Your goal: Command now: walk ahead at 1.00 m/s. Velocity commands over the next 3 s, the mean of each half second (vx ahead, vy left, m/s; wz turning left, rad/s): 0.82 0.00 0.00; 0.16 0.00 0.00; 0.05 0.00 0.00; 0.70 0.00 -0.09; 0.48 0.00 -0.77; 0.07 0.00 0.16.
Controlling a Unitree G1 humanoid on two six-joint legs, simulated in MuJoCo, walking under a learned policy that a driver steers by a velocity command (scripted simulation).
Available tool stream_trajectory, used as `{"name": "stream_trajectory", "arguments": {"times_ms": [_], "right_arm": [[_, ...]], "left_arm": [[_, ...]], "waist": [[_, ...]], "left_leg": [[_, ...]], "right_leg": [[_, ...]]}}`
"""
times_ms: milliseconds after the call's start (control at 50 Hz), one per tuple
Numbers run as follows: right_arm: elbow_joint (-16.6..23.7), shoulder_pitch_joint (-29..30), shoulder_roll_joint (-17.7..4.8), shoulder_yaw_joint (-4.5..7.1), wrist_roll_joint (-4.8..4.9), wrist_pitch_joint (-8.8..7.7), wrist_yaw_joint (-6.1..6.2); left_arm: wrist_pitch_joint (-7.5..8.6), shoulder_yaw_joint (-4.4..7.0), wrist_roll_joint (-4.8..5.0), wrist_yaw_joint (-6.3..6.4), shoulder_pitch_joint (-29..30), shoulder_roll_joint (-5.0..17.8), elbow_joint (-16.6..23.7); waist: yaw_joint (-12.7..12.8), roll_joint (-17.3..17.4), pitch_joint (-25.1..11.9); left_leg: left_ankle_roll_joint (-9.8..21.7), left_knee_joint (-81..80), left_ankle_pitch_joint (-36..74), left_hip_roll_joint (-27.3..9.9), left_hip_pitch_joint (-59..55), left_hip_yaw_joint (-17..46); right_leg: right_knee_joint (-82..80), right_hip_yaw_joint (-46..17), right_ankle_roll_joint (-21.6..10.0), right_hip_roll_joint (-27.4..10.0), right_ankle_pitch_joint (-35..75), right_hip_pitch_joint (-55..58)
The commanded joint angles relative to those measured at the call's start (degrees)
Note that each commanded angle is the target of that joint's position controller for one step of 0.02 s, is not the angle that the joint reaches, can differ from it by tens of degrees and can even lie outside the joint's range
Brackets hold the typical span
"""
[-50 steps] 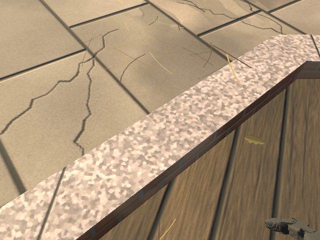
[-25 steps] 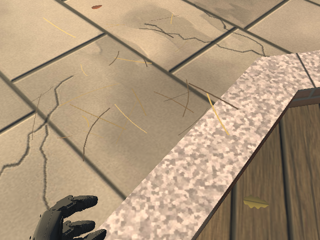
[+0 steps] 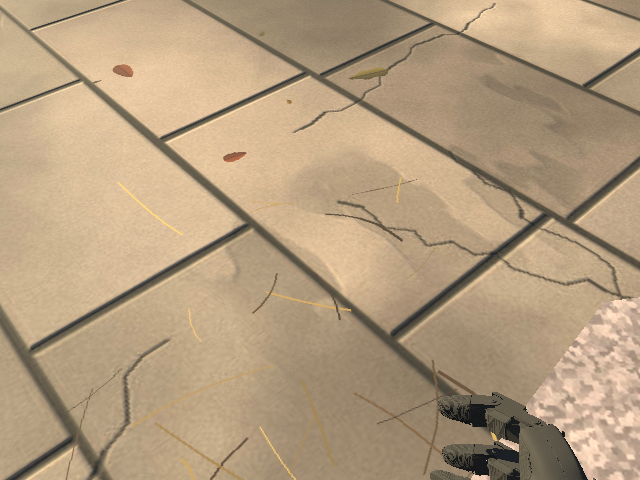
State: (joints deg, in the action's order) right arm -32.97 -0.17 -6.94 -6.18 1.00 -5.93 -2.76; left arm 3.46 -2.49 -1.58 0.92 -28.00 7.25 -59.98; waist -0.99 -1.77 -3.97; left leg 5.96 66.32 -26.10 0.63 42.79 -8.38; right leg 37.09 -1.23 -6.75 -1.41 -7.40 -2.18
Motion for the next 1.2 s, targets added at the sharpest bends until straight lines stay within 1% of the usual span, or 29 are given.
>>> {"name": "stream_trajectory", "arguments": {"times_ms": [20,40,60,100,120,160,180,220,280,320,360,380,400,420,440,460,480,500,520,560,620,680,780,820,840,860,900,1040,1200], "right_arm": [[-10.49,-29.79,-12.49,7.15,-1.3,0.31,1.16],[-13.18,-27.39,-5.6,5.37,-0.64,-0.08,0.48],[-16.15,-25.41,-1.06,4.09,-1.4,-0.16,-0.84],[-21.06,-24.15,3.12,3.95,-2.55,0.02,-1.69],[-20.22,-19.43,0.97,4.44,-2.69,0.2,-1.7],[-17.97,-12.81,-2.82,4.92,-2.26,-0.91,-0.84],[-17.69,-12.74,-4.6,5.05,-1.44,-1.91,-0.01],[-19.38,-18.5,-9.46,6.17,-0.3,-3.08,1.97],[-21.19,-28.07,-12.81,7.28,0.56,-2.86,3.8],[-21.7,-31.41,-15.49,7.82,-0.33,-0.91,4.44],[-22.01,-32.4,-16.85,8.34,-1.13,0.97,4.71],[-21.7,-30.92,-16.95,8.54,-1.92,1.77,4.66],[-20.4,-28.0,-16.71,8.63,-2.47,2.0,4.44],[-16.82,-26.81,-12.07,7.56,-3.88,1.4,4.41],[-18.78,-40.34,-2.41,4.76,-1.39,-0.12,2.78],[-20.81,-39.61,-10.86,6.59,-0.61,-0.97,2.0],[-17.05,-29.04,-13.8,7.71,0.97,-0.97,2.26],[-14.75,-22.53,-13.68,7.59,0.04,-0.84,2.97],[-14.07,-18.57,-13.96,8.2,-0.7,-0.12,3.63],[-14.22,-22.0,-11.15,8.05,-0.95,1.63,3.87],[-13.92,-21.19,-7.68,7.09,-1.24,2.68,4.52],[-14.34,-17.62,-9.29,7.64,-1.41,3.44,4.5],[-13.82,-11.07,-11.16,8.91,-2.16,4.18,4.69],[-13.36,-10.6,-13.59,9.44,-3.08,3.94,4.92],[-13.09,-8.76,-16.68,10.22,-2.69,4.31,5.22],[-13.62,-7.65,-13.35,9.83,-2.22,4.52,4.99],[-14.13,-6.51,-9.59,9.18,-2.1,4.31,4.4],[-17.87,-8.78,-10.13,9.88,-1.4,3.13,4.59],[-21.03,-8.56,-9.52,10.4,-1.12,4.12,4.74]], "left_arm": [[5.38,2.4,1.96,-3.94,6.28,4.08,9.08],[5.85,1.92,3.64,-5.1,16.44,2.72,14.11],[5.46,0.66,3.93,-4.99,21.8,0.73,18.31],[2.89,-0.78,3.51,-5.11,18.9,-3.05,20.22],[1.55,-0.93,4.58,-5.18,13.58,-1.56,19.14],[0.46,-0.68,3.52,-4.39,14.0,2.7,20.1],[0.91,-0.06,2.02,-3.9,16.78,5.47,21.3],[2.04,0.39,0.64,-3.09,21.27,6.95,23.36],[3.52,0.36,3.57,-3.71,34.94,6.63,27.1],[4.08,1.29,3.33,-4.69,37.97,7.3,28.42],[4.34,3.24,2.87,-5.01,32.07,10.69,27.38],[4.28,4.33,2.69,-4.88,23.22,12.56,24.67],[3.85,5.13,2.1,-4.3,12.71,14.59,21.19],[3.21,5.81,-0.21,-3.26,2.81,19.48,18.09],[3.98,5.94,-2.57,-3.7,2.02,20.06,17.18],[2.64,6.16,-1.69,-3.34,2.89,16.4,17.67],[2.11,5.39,-0.35,-2.89,8.97,13.76,18.29],[2.24,5.03,0.62,-2.71,13.15,12.96,17.81],[2.71,4.37,0.69,-2.48,15.49,11.06,17.84],[3.17,4.13,-0.74,-2.9,17.03,10.33,16.74],[2.89,4.73,-0.92,-2.71,19.62,12.12,15.75],[1.57,5.44,-0.15,-1.99,18.53,13.56,14.67],[0.16,4.82,0.87,-1.32,17.54,11.5,12.29],[-0.03,4.13,0.53,-0.93,14.05,9.06,11.03],[0.02,4.45,0.13,-0.76,7.8,8.98,9.79],[-0.58,4.17,0.18,-0.06,6.81,7.91,9.03],[-2.13,4.79,0.37,0.8,11.76,9.81,9.07],[-2.42,5.35,0.95,1.04,13.12,9.45,6.69],[-3.35,5.78,1.26,1.59,12.5,8.71,3.27]], "waist": [[-8.71,20.3,-8.42],[-6.71,12.5,3.51],[-3.43,4.07,8.34],[3.42,0.27,9.38],[7.57,1.04,9.91],[9.88,0.79,11.12],[9.46,0.12,10.86],[6.5,0.66,6.2],[-0.79,0.46,7.89],[-2.49,4.87,7.53],[0.55,11.28,3.5],[5.32,13.22,-0.44],[10.42,14.33,-5.49],[11.52,5.24,-15.98],[4.89,-18.14,-31.06],[8.14,-6.63,-37.32],[6.95,-5.21,-24.63],[4.6,1.83,-14.21],[3.3,3.66,-8.49],[-1.08,1.5,-5.41],[-3.38,-0.92,-4.05],[-2.2,-2.55,-5.95],[-1.06,-3.03,-1.55],[0.72,0.68,-0.27],[5.05,8.45,0.01],[5.03,12.2,-0.74],[3.16,8.68,2.82],[1.66,4.43,0.09],[1.4,2.34,1.28]], "left_leg": [[16.92,-53.04,-19.94,-19.51,-48.03,73.48],[12.81,-48.58,-15.09,-19.4,-39.6,60.04],[9.63,-44.4,-8.03,-16.51,-31.77,45.12],[3.57,-42.7,4.59,-10.48,-23.14,25.45],[3.47,-46.19,3.33,-9.7,-19.86,21.16],[3.58,-53.39,8.72,-7.05,-10.11,12.46],[4.4,-55.69,14.09,-5.61,-8.29,9.86],[5.08,-60.16,17.57,-4.65,-14.18,7.62],[4.51,-62.03,26.85,-7.27,-32.79,8.35],[2.71,-56.99,48.4,-9.53,-44.81,8.67],[0.09,-48.1,67.52,-11.55,-54.66,9.23],[-1.49,-38.2,74.42,-10.84,-55.31,8.3],[-3.71,-25.58,71.86,-9.28,-48.9,7.16],[-4.78,-6.32,42.72,-4.55,-31.04,7.96],[-8.57,21.72,-8.59,6.93,-8.58,15.08],[-7.31,24.85,-6.95,3.23,-9.88,23.73],[-7.32,19.92,-5.27,-0.57,-6.68,19.74],[-7.58,13.85,-3.56,-2.94,-6.53,15.86],[-7.95,10.08,-2.0,-4.12,-7.94,14.4],[-8.11,3.69,-0.04,-5.95,-15.4,14.51],[-8.59,-12.6,4.79,-6.31,-22.06,12.26],[-8.53,-21.11,18.04,-5.05,-25.97,11.02],[-6.46,-35.4,23.59,-3.64,-30.1,10.58],[-4.14,-40.79,34.53,-8.28,-32.8,14.92],[-1.31,-40.19,35.28,-11.11,-33.91,17.18],[-0.27,-42.74,21.44,-10.53,-28.73,17.57],[-2.68,-44.4,11.61,-6.89,-23.42,16.05],[-2.58,-39.61,28.68,-5.34,-30.25,13.81],[-2.11,-39.01,30.26,-4.23,-31.29,12.47]], "right_leg": [[67.13,-17.31,-5.12,9.94,-5.58,-45.56],[73.66,-13.14,-6.56,7.28,-6.91,-54.6],[72.57,-10.37,-7.13,4.65,-8.02,-57.19],[74.52,-10.25,-7.03,2.62,-7.97,-55.74],[67.64,-9.62,-5.5,1.61,-8.6,-55.19],[50.09,-6.17,-2.0,-0.08,-2.29,-48.09],[42.1,-3.45,0.49,-1.22,1.82,-43.71],[27.76,2.7,3.39,-3.23,9.8,-36.91],[2.01,4.79,3.66,-2.44,15.38,-36.04],[-8.47,7.02,3.83,2.14,16.51,-34.67],[-10.9,7.77,2.26,5.51,14.04,-29.8],[-12.67,7.61,0.43,6.49,15.71,-21.26],[-13.17,4.41,-1.28,2.71,23.23,-7.41],[-1.71,-7.66,-2.99,-9.56,46.68,16.19],[-4.1,-36.62,-20.16,-27.76,57.47,40.26],[-7.48,-35.93,-18.04,-22.74,45.56,35.43],[-8.71,-24.09,-14.63,-19.47,44.0,24.81],[-12.13,-17.97,-12.15,-16.51,43.53,11.57],[-14.7,-14.47,-11.22,-14.28,43.72,1.5],[-18.19,-10.32,-11.16,-12.59,45.11,-10.29],[-20.44,-3.66,-10.06,-10.68,46.58,-19.8],[-20.99,-1.29,-8.15,-9.38,37.78,-19.49],[-19.27,-2.91,-3.62,-7.33,7.28,-19.72],[-14.6,-2.37,1.25,-3.11,-4.87,-20.02],[-12.28,0.31,3.3,1.2,-12.64,-21.99],[-11.9,2.42,4.61,1.75,-11.76,-17.25],[-11.74,2.59,5.16,1.11,-8.89,-14.51],[-11.62,1.21,5.28,-0.31,-2.13,-12.43],[-11.55,1.29,5.6,-0.61,-0.11,-11.07]]}}
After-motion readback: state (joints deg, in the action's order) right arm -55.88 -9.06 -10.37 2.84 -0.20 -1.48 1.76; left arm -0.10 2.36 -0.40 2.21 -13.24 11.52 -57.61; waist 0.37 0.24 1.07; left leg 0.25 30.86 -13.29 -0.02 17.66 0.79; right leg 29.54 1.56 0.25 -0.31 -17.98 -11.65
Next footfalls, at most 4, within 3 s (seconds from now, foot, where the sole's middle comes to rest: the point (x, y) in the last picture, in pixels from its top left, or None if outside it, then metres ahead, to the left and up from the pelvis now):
0.40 right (390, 442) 0.60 -0.11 -0.67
0.80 left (273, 418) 0.66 0.12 -0.67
1.74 left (248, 399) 0.70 0.18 -0.67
2.22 right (342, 248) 1.15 -0.04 -0.67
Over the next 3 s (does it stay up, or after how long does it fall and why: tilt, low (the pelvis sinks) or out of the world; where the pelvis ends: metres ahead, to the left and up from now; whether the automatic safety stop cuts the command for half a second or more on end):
stays up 1.17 0.03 0.10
